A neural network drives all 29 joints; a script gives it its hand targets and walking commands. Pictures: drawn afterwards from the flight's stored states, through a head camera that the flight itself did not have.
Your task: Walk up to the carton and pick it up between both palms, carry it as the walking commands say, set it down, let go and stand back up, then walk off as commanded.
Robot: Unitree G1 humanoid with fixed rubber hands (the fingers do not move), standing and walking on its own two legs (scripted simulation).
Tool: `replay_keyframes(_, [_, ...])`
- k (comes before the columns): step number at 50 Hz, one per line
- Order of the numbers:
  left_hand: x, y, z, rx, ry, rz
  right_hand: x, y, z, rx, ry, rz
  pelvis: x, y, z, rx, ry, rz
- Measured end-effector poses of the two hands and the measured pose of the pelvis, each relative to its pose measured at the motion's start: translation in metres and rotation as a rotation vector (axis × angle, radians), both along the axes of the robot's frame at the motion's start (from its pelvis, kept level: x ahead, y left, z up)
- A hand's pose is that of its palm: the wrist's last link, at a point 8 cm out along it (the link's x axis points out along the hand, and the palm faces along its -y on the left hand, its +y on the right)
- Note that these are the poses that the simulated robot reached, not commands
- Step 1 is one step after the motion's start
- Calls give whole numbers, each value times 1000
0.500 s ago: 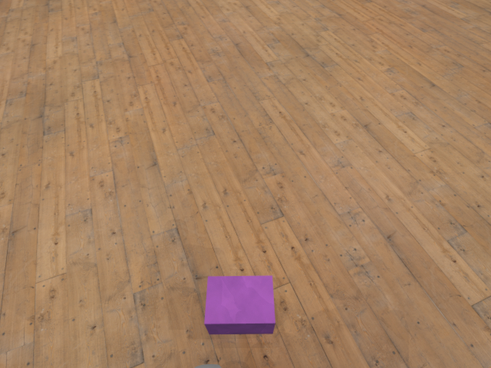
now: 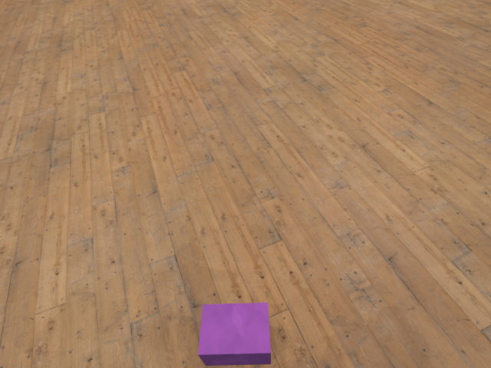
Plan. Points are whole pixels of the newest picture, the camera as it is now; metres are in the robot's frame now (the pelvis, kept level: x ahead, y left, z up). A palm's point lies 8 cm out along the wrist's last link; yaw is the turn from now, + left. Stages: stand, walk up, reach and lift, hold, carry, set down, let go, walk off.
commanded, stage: stand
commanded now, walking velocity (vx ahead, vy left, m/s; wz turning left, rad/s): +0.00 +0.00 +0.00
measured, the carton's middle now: (236, 334) +0.38 +0.12 -0.69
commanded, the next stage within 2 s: none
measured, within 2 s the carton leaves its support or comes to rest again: neither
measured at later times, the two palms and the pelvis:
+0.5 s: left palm out of the picture -0.05 +0.21 -0.14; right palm out of the picture -0.01 -0.19 -0.15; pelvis +0.01 +0.01 +0.00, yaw +0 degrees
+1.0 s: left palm out of the picture +0.01 +0.30 -0.13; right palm out of the picture +0.02 -0.21 -0.13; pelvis +0.00 +0.03 +0.00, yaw -1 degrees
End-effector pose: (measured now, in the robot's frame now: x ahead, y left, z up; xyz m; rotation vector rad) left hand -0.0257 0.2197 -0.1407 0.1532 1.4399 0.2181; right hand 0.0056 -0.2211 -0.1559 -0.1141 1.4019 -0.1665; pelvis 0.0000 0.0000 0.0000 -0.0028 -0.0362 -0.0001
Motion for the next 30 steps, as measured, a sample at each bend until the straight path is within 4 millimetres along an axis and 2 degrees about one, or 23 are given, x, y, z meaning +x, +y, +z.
replay_keyframes(8, [-22, -19, -6, -41, 72, 39, -10, 0, 2, 2, 56, -1, 7, -5, 0, -11, 5, 7])
replay_keyframes(14, [-34, -19, -6, -57, 106, 53, -11, 11, 5, 1, 49, -7, 12, -3, 0, -5, 4, 6])
replay_keyframes(30, [-18, -2, -4, -57, 79, 38, -20, 40, 6, 30, 68, -4, 15, 15, 3, 5, 10, 3])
